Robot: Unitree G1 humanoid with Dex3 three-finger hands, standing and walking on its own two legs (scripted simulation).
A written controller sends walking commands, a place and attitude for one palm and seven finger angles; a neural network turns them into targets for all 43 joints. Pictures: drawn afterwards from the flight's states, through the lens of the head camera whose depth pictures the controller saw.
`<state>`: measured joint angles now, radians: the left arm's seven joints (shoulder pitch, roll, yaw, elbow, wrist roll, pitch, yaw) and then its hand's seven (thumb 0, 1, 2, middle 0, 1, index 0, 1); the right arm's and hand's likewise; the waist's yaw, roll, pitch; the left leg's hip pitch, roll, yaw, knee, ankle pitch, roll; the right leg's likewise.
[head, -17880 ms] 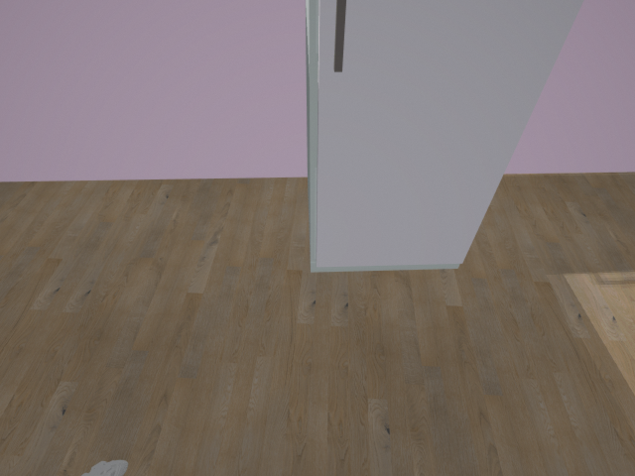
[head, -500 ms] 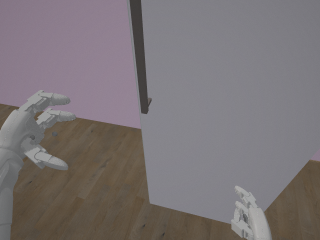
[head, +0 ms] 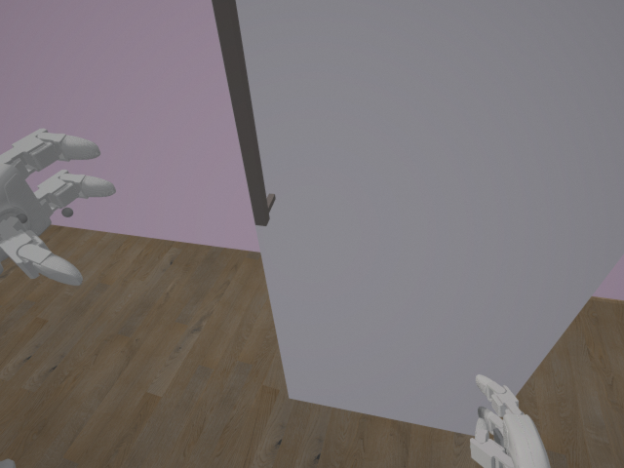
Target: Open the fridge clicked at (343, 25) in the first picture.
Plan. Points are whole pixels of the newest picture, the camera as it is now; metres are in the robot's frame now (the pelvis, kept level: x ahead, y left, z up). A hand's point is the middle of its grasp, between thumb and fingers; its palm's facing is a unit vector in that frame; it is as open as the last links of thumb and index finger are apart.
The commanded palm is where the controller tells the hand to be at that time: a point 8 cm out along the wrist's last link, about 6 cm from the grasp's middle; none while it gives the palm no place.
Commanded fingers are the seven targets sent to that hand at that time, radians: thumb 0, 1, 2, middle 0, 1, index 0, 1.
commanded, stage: raise the hand to about handle height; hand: left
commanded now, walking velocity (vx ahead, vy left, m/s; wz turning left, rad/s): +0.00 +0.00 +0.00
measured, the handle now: (251, 116) +0.46 +0.13 +0.26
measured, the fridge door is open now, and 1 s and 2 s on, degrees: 0 0 0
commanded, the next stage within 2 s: move the hooked fingers beside the handle in 0.28 s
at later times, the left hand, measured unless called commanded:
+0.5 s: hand (66, 205) +0.29 +0.29 +0.24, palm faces +0.00 -0.99 -0.15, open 14.0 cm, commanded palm +0.26 +0.32 +0.26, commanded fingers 0.00 -0.50 0.30 -0.30 -1.20 -0.30 -1.20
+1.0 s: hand (119, 188) +0.33 +0.25 +0.24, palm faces -0.04 -0.99 -0.12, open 14.0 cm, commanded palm +0.30 +0.29 +0.25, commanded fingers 0.00 -0.50 0.30 -0.30 -1.20 -0.30 -1.20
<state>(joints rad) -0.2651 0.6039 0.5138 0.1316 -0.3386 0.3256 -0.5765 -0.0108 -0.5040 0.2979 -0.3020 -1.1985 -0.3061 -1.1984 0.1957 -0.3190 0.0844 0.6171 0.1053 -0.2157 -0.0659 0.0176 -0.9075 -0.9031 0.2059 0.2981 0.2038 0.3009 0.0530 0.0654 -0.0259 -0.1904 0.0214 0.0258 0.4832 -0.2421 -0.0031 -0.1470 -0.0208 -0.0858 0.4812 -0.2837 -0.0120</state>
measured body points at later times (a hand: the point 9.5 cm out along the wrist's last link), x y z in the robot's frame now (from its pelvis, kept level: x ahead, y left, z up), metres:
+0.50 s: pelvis +0.01 +0.01 +0.00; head -0.02 -0.02 +0.45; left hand +0.28 +0.34 +0.25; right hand +0.22 -0.20 -0.07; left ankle +0.01 +0.12 -0.74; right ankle -0.01 -0.11 -0.74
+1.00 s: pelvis +0.01 +0.00 +0.00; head -0.01 -0.02 +0.45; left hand +0.32 +0.30 +0.25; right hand +0.21 -0.22 -0.07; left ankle +0.01 +0.12 -0.74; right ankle -0.01 -0.11 -0.74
